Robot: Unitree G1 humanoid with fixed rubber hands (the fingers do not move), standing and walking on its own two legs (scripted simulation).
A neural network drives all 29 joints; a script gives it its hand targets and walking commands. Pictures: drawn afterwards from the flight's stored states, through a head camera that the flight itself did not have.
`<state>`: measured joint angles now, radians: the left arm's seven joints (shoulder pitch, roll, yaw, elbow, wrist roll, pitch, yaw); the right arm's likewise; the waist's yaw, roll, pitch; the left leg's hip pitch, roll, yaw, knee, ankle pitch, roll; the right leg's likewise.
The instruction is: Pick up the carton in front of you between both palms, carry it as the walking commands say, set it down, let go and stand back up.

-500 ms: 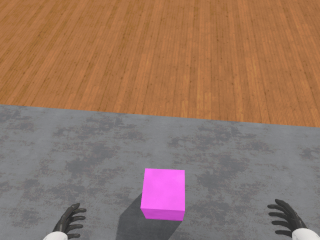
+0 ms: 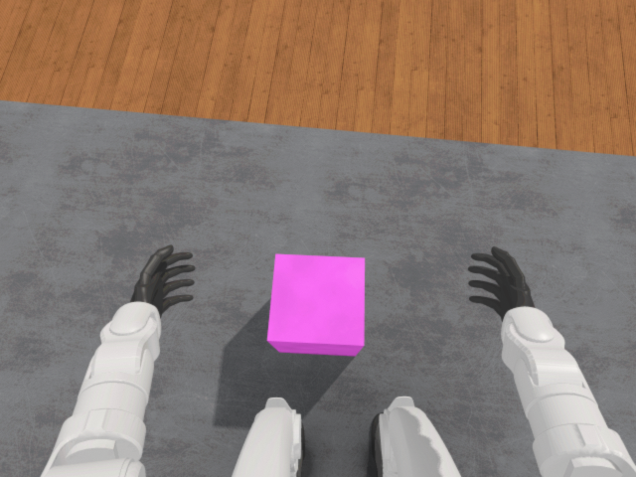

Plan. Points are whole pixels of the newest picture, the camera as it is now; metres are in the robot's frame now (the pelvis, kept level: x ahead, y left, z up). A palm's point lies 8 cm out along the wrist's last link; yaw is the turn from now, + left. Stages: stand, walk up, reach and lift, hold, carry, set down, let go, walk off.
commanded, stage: reach and lift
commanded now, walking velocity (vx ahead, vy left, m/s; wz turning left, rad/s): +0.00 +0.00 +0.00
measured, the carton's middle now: (318, 309) +0.43 +0.04 -0.56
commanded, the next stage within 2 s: none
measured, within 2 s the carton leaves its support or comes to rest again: neither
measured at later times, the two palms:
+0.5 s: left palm (204, 239) +0.47 +0.22 -0.18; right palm (429, 251) +0.45 -0.15 -0.18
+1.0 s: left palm (233, 293) +0.44 +0.22 -0.42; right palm (404, 295) +0.43 -0.16 -0.42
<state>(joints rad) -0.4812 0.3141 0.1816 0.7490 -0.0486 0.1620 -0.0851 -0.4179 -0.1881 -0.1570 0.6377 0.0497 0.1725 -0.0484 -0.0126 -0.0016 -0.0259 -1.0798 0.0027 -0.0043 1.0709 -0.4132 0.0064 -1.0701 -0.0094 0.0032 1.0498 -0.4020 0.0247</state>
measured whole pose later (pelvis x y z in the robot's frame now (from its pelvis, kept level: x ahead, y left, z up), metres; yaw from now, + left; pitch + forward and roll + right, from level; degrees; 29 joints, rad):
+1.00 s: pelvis -0.08 -0.01 -0.26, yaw -2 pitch +43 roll -2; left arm -1.29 0.44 0.12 1.10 -0.19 0.05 0.01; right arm -1.20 -0.20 -0.16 0.93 0.16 0.08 -0.20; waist 0.01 -0.04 0.15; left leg -2.22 0.01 -0.04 1.98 -0.52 -0.01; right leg -2.21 0.03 0.00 1.96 -0.50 0.03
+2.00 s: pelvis -0.08 -0.01 -0.32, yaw -2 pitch +38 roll -2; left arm -1.51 0.38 -0.04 1.26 -0.20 0.07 0.09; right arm -1.43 -0.16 -0.24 1.13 0.15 0.02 -0.22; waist 0.02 -0.06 0.29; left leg -2.31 0.00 -0.04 2.18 -0.53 0.00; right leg -2.29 0.05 0.01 2.15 -0.52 0.05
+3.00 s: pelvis -0.04 -0.01 -0.11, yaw +3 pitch +35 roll -1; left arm -0.76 -0.01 0.34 0.71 0.18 0.33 0.05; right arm -0.71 0.09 -0.42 0.63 -0.13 0.29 -0.10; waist 0.00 -0.02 -0.24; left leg -1.61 -0.06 -0.06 1.49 -0.49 -0.02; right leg -1.58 0.08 0.07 1.50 -0.52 0.04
